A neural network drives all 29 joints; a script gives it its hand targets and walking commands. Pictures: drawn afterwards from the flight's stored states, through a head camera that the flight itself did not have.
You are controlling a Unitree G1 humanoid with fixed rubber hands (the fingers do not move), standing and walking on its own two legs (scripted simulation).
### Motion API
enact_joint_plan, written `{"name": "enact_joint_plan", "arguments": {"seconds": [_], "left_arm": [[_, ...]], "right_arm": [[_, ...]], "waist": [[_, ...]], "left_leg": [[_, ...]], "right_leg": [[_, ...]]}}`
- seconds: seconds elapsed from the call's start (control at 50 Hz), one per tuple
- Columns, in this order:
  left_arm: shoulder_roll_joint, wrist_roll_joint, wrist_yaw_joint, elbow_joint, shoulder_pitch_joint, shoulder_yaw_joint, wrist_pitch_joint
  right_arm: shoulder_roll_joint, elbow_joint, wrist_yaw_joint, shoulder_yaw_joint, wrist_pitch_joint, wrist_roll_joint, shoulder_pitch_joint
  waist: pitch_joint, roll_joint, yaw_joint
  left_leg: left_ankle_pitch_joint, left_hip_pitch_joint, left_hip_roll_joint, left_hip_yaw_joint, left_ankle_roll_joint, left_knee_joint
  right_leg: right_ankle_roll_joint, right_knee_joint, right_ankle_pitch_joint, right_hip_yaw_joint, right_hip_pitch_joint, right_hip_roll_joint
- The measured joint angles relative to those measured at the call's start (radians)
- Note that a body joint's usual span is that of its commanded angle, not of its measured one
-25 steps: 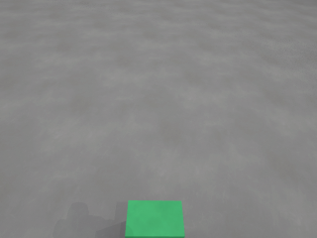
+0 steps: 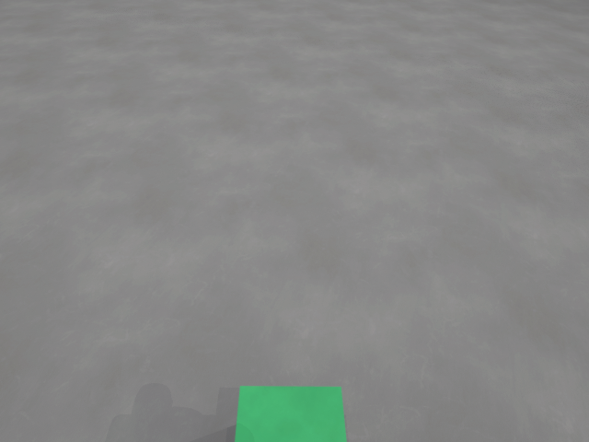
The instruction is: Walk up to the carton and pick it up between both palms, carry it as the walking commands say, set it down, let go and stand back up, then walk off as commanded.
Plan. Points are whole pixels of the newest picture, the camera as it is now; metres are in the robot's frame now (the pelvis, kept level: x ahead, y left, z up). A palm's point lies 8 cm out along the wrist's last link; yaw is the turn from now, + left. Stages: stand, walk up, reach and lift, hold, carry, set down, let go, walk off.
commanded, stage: walk up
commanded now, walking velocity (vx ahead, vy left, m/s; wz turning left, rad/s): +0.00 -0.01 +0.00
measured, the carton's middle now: (289, 435) +0.32 -0.01 -0.63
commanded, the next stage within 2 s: none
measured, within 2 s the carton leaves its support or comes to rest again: neither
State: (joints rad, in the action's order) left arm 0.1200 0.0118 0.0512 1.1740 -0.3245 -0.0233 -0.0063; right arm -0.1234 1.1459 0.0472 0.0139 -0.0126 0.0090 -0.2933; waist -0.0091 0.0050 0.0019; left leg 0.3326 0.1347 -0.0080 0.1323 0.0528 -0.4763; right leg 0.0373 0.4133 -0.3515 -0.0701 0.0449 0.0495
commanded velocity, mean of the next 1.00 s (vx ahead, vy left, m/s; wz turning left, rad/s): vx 0.00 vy -0.01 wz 0.00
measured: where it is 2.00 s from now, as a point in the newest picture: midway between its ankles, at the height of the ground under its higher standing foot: outside the picture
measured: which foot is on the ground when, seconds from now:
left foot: down 0.00-1.00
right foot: down 0.00-1.00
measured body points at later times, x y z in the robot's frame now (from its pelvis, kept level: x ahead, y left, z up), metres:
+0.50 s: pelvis +0.01 +0.00 +0.00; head +0.02 +0.01 +0.45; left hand -0.03 +0.21 -0.17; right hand -0.02 -0.21 -0.16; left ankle -0.04 +0.07 -0.74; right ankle -0.08 -0.13 -0.74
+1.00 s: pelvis +0.01 +0.00 +0.00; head +0.00 +0.01 +0.45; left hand -0.02 +0.21 -0.17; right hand -0.01 -0.21 -0.16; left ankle -0.04 +0.07 -0.74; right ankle -0.08 -0.13 -0.74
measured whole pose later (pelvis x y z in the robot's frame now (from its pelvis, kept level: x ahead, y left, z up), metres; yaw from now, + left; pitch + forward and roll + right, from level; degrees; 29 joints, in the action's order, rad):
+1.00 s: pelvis +0.01 +0.00 +0.00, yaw +0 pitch -1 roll +0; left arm 0.12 0.02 0.05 1.13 -0.34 -0.02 -0.01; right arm -0.11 1.13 0.06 0.01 -0.02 0.00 -0.33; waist 0.00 0.01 -0.01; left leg 0.36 0.13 -0.01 0.13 0.06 -0.51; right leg 0.04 0.44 -0.38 -0.07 0.03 0.06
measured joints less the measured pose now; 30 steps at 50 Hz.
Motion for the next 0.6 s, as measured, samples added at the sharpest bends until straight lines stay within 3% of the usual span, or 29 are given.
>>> {"name": "enact_joint_plan", "arguments": {"seconds": [0.6], "left_arm": [[-0.004,0.008,0.004,-0.021,0.000,0.014,0.003]], "right_arm": [[0.012,-0.012,0.008,-0.001,-0.009,-0.007,-0.027]], "waist": [[0.027,-0.003,-0.003]], "left_leg": [[0.027,0.007,0.000,-0.002,0.005,-0.026]], "right_leg": [[0.005,0.006,-0.016,-0.003,-0.003,0.001]]}}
